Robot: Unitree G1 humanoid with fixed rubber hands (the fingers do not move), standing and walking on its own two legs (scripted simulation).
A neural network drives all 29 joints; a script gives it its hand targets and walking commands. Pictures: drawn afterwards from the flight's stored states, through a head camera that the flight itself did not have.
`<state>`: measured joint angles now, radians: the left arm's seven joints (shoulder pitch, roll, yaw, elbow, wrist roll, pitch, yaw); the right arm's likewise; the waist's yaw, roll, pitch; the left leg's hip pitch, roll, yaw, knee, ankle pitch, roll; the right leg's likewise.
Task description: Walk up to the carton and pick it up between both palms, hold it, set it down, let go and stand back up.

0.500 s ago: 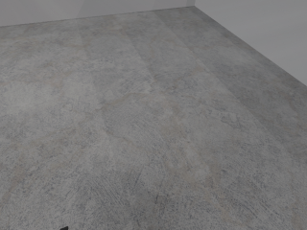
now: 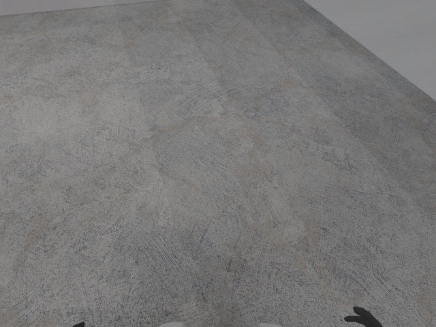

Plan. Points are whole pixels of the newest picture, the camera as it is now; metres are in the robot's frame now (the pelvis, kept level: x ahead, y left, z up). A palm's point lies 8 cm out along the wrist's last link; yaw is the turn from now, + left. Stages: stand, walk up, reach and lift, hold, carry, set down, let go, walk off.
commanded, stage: walk up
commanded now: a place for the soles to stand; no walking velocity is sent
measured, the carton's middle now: out of the picture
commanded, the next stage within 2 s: none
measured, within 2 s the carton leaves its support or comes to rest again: neither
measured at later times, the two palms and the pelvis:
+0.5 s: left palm out of the picture -0.04 +0.40 -0.13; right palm out of the picture +0.05 -0.18 -0.09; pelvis -0.09 +0.09 +0.00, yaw +4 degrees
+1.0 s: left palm out of the picture -0.20 +0.40 -0.09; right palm out of the picture -0.03 -0.20 -0.11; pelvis -0.19 +0.08 +0.00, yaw +8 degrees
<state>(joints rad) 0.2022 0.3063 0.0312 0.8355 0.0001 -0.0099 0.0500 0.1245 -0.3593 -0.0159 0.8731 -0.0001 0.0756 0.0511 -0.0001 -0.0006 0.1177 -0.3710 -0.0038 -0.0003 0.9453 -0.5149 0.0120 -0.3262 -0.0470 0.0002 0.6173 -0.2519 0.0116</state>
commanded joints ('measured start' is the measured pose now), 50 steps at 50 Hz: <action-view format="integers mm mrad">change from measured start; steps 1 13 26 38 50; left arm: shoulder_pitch -52 32 137 464 177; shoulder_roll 373 270 287 283 361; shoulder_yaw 96 70 84 84 94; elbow -68 8 54 115 -51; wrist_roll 32 -14 3 4 10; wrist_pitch -10 45 66 51 -27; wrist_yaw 27 33 29 23 60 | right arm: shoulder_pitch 21 -12 -78 -257 -75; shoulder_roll -186 -233 -210 -186 -190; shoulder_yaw -102 -116 -113 -119 -109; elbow -121 -157 -219 -287 -191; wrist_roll -32 -43 -35 -71 -38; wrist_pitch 6 -21 -10 48 35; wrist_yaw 18 -45 -36 -13 7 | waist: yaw -25 -36 -14 164 45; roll -210 110 141 4 -77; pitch -164 -154 -76 -109 -125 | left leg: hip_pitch -24 316 106 -188 -303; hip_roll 53 193 162 -20 -110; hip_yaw -99 -326 -323 -231 -279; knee -87 -581 -757 -429 296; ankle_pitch -2 766 174 -110 -6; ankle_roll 12 -1 -7 -58 -58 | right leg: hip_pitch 79 -297 -145 307 348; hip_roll -303 165 167 9 -247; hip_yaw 267 142 103 115 376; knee -123 568 530 -212 -157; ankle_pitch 492 -262 -183 -127 373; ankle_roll -239 -26 -27 -184 -255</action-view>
